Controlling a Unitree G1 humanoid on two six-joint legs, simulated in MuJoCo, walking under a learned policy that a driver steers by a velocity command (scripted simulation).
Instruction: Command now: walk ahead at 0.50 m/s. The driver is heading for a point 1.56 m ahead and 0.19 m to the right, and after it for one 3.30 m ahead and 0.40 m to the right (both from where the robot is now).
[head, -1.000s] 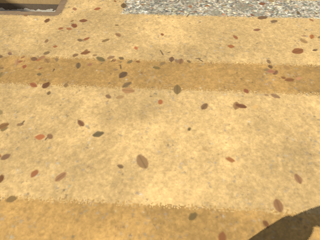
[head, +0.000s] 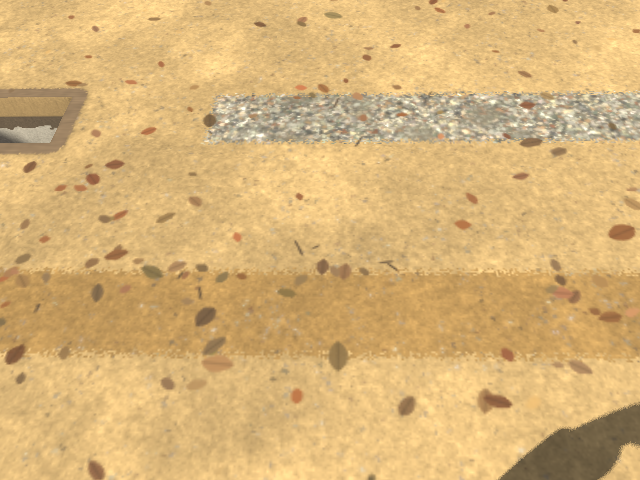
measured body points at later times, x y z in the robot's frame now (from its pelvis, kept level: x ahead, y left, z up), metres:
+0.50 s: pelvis +0.27 +0.06 +0.00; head +0.29 +0.07 +0.45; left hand +0.35 +0.31 -0.15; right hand +0.26 -0.19 -0.14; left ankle +0.26 +0.12 -0.75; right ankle +0.31 -0.10 -0.67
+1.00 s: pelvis +0.54 +0.00 +0.00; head +0.56 -0.01 +0.44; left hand +0.58 +0.26 -0.14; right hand +0.58 -0.25 -0.16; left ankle +0.50 +0.14 -0.66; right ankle +0.57 -0.06 -0.75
